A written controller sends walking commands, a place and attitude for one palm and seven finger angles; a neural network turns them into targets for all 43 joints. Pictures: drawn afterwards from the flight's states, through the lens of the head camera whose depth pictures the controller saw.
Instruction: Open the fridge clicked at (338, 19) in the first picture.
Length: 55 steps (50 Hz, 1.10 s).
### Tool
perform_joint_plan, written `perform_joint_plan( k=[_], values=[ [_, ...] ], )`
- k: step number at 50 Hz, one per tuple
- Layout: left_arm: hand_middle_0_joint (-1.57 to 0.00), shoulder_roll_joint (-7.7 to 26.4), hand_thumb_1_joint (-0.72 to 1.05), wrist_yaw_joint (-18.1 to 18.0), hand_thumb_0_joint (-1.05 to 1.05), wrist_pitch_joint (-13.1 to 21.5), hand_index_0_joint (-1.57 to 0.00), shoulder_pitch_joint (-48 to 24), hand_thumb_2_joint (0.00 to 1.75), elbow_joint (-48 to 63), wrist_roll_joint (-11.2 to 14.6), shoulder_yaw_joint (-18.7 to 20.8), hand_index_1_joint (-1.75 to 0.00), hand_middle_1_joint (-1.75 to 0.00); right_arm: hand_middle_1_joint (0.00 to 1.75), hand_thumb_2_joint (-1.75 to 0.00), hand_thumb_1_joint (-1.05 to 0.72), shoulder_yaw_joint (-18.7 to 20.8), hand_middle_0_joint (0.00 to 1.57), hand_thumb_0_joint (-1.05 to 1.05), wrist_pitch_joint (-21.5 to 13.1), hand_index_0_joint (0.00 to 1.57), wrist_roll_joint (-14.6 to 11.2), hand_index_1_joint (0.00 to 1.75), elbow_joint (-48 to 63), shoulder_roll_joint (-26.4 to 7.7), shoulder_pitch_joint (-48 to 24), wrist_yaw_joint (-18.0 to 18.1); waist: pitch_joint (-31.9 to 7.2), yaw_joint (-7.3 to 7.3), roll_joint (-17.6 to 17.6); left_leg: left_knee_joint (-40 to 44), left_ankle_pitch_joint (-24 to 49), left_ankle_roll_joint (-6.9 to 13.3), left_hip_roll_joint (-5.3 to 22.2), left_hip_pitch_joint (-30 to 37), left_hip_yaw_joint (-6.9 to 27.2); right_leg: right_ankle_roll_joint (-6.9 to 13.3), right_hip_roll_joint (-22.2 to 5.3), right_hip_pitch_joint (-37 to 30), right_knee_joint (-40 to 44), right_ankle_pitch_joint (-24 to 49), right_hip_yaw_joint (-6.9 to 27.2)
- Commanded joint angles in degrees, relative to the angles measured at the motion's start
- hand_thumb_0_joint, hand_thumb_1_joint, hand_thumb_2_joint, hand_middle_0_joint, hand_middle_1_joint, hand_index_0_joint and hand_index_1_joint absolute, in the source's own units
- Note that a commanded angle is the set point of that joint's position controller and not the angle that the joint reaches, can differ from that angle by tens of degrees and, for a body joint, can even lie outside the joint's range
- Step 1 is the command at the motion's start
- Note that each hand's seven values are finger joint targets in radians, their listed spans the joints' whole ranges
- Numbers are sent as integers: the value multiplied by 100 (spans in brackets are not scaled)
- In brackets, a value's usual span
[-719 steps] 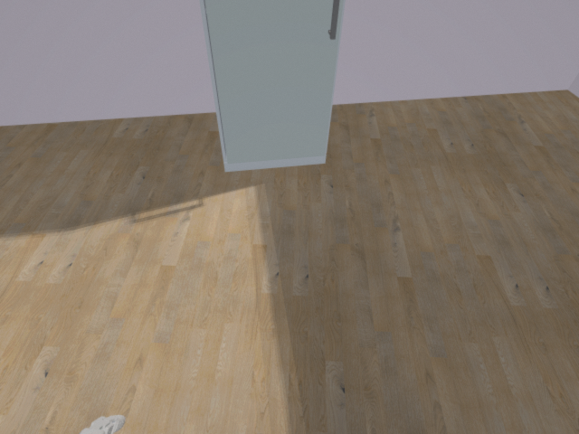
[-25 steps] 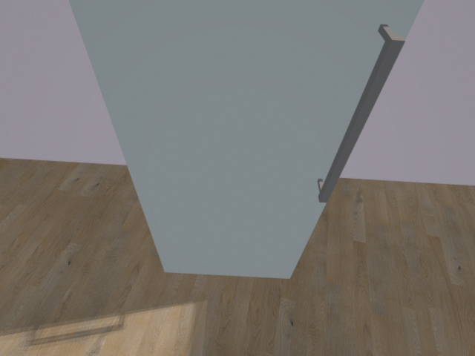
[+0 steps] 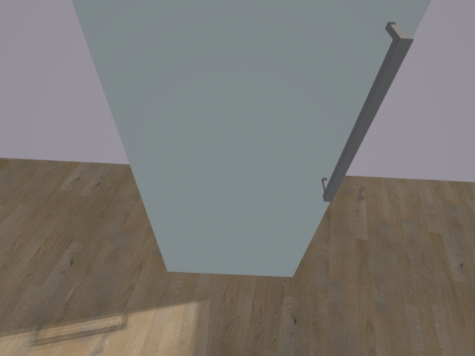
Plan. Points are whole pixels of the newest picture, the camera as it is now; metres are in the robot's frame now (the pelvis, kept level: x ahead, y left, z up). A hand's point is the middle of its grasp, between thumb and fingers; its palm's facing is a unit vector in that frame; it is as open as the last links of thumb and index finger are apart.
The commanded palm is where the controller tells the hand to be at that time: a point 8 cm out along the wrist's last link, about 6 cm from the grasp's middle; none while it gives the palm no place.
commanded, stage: raise the hand to about handle height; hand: right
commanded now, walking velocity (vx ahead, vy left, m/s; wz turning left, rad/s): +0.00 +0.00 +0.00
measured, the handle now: (353, 131) +0.50 -0.19 +0.12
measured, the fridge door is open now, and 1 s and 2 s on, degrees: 0 0 0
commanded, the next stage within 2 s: none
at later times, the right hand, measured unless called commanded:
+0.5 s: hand out of the picture +0.12 -0.22 -0.04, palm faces +0.17 +0.99 -0.02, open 9.1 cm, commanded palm +0.13 -0.26 -0.01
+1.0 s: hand (426, 315) +0.20 -0.26 +0.03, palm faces +0.04 +0.99 -0.10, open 12.2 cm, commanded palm +0.17 -0.32 +0.05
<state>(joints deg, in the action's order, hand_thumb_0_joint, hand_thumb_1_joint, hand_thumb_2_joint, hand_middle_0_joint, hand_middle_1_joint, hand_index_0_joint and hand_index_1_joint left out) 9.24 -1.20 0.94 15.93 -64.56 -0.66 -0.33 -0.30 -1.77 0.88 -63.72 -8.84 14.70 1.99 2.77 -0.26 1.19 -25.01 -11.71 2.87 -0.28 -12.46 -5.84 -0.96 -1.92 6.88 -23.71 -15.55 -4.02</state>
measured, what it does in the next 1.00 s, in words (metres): stands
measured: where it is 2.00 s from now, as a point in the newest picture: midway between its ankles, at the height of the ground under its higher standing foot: outside the picture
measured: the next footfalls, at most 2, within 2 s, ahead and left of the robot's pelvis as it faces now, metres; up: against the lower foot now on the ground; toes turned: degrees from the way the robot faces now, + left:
none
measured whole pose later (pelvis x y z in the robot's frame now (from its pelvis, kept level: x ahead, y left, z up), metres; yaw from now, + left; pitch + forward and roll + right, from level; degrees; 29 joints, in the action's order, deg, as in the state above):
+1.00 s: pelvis -0.02 -0.04 -0.04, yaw -2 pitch +7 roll +2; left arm 16.5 -3.5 15.3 17.4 -34.0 2.6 -1.5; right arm 13.8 -14.6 -16.3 3.7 -16.7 19.5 -16.9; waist -3.6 -0.8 1.9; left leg -46.6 -19.9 -0.2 3.0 -33.0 -6.9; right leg 2.6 -0.1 30.7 -50.9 -26.9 -1.5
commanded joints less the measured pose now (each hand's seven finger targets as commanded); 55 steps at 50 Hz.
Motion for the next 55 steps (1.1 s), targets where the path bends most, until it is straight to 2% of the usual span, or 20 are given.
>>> perform_joint_plan(
  k=[1,2,3,4,6,9,11,12,14,18,22,25,28,31,35,36,39,46,51,55],
  values=[
    [-20,1038,90,-486,0,1425,-20,-719,90,2346,365,-7,-30,-30,33,-88,-85,1190,20,0,-1317,20,-985,33,8044,-2367,-2508,347,-2098,86,1302,-83,1090,-71,301,870,1053,251,188,-555,54,1102,-15],
    [-20,1198,90,-486,0,1613,-20,-625,90,2195,214,73,-30,-30,34,-87,-83,442,21,0,-1057,21,-903,34,6914,-1202,-884,430,-1971,43,1338,-156,423,-22,258,764,594,211,194,-53,139,947,111],
    [-20,861,90,-442,0,1672,-20,-544,90,2062,351,47,-30,-30,36,-86,-81,-171,21,0,-499,21,-987,36,5464,87,717,430,-990,91,439,-8,214,-89,203,192,479,228,86,406,132,707,292],
    [-20,1159,90,-408,0,1756,-20,-587,90,2436,429,92,-30,-30,37,-85,-78,-16,21,0,-611,21,-1283,37,6360,-58,-109,314,-433,206,-38,19,-117,-199,236,-234,400,262,97,659,8,387,470],
    [-20,1268,90,-394,0,1893,-20,-551,90,2741,297,324,-30,-30,40,-83,-74,486,21,0,-1246,21,-1194,40,6005,-488,-49,23,-37,265,-1057,90,-1202,-289,261,-965,431,253,194,1227,-498,-130,362],
    [-20,1201,90,-154,0,1915,-20,-694,90,3190,180,456,-30,-30,45,-80,-67,690,22,0,-2215,22,-1531,45,4865,15,2127,-851,-97,-236,-2310,-555,-1551,-319,301,-1249,649,113,289,2625,-1305,-352,363],
    [-20,1300,90,107,0,1809,-20,-823,90,3601,172,575,-30,-30,48,-78,-62,1161,22,0,-2849,22,-1729,48,4870,-306,2861,-1622,-565,-472,-1644,-1116,-566,-219,361,-834,771,8,412,2763,-1691,-115,261],
    [-20,1348,90,186,0,1762,-20,-968,90,3821,170,559,-30,-30,50,-77,-60,1079,22,0,-3098,22,-1768,50,5094,-353,2682,-2031,-750,-389,-1299,-1364,-64,-179,413,-804,760,3,467,2812,-1906,18,211],
    [-20,1333,90,202,0,1622,-20,-1127,90,4113,220,581,-30,-30,53,-75,-55,1374,22,0,-3058,22,-1637,53,5275,-727,2513,-2335,-1055,-438,-669,-1598,152,-144,460,-942,866,69,511,3038,-2178,74,39],
    [-20,1188,90,64,0,1424,-20,-1047,90,4633,216,519,-30,-30,58,-71,-46,1539,23,0,-2839,23,-1802,58,7117,-978,1226,-2020,-1513,-322,29,-1822,-818,-138,315,-1425,848,180,461,3142,-2342,-181,76],
    [-20,1093,90,-42,0,1488,-20,-491,90,4450,103,440,-30,-30,64,-67,-36,1214,24,0,-3474,24,-1590,64,9071,-1009,31,-1386,-2115,78,736,-2312,-295,-79,74,-1959,580,235,259,2501,-2591,174,428],
    [-20,1190,90,-92,0,1621,-20,-416,90,4206,146,312,-30,-30,69,-64,-29,578,24,0,-3649,24,-1442,69,8882,-762,-91,-1520,-1777,402,696,-2351,-591,-89,37,-2476,414,251,154,2561,-2696,-44,621],
    [-20,1316,90,-192,0,1670,-20,-433,90,4175,245,230,-30,-30,74,-61,-22,380,25,0,-3088,25,-1408,74,8152,-901,-171,-1962,-1300,571,335,-2129,-1165,-135,11,-2545,354,264,130,2863,-2517,-764,770],
    [-20,1336,90,-269,0,1573,-20,-552,90,4261,374,201,-30,-30,78,-58,-15,977,25,0,-1882,25,-1403,78,6994,-1332,498,-2227,-1274,185,-104,-1869,-1406,-136,16,-2011,304,234,174,3101,-2099,-979,799],
    [-20,1116,90,-331,0,1450,-20,-904,90,4571,386,148,-30,-30,84,-54,-6,1867,26,0,-902,26,-1897,84,7750,-1478,783,-1988,-2135,-341,-253,-1837,-647,-189,110,-1005,120,151,211,2702,-1740,-123,692],
    [-20,1036,90,-330,0,1444,-20,-969,90,4547,346,104,-30,-30,86,-53,-4,2150,26,0,-877,26,-2070,86,7864,-1529,861,-1829,-2126,-479,-265,-1890,-390,-147,75,-769,76,100,210,2654,-1709,179,724],
    [-20,953,90,-268,0,1541,-20,-786,90,4412,300,102,-30,-30,90,-50,3,2235,27,0,-1250,27,-2113,90,8458,-1400,836,-1386,-1870,-422,-79,-1903,22,-127,42,-919,-2,23,137,2450,-1628,675,680],
    [-20,1319,90,-260,0,1853,-20,-342,90,4092,317,116,-30,-30,100,-43,20,1300,28,0,-1685,28,-1713,100,7879,-1242,-191,-1861,-1180,214,153,-1636,-631,-143,14,-1624,96,100,72,2311,-1610,-38,757],
    [-20,1442,90,-455,0,1945,-20,-412,90,4040,381,120,-30,-30,108,-38,31,2276,29,0,-1329,29,-1964,108,7741,-2258,-699,-2256,-1624,-37,141,-1357,-466,-133,70,-926,190,157,126,2013,-1417,96,763],
    [-20,1314,90,-462,0,1956,-20,-462,90,4049,356,57,-30,-30,114,-34,41,2758,29,0,-1312,29,-2216,114,7895,-2388,-860,-2154,-1814,-220,422,-1347,482,-113,51,-488,103,68,123,1569,-1282,1073,728]
  ],
)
